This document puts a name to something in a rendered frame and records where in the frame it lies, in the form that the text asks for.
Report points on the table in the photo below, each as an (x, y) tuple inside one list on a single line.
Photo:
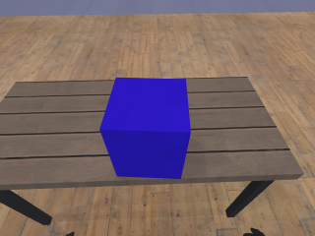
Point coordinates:
[(50, 139)]

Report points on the carton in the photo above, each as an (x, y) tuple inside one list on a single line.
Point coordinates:
[(146, 127)]

